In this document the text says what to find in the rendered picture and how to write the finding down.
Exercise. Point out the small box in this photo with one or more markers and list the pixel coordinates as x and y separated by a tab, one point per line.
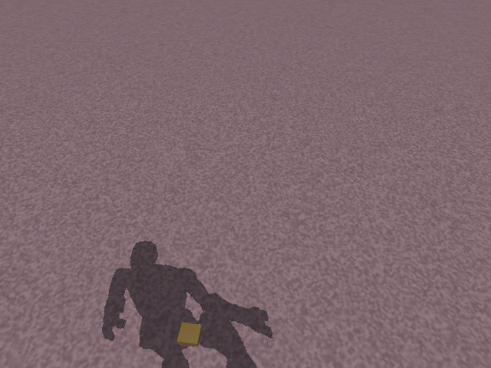
190	334

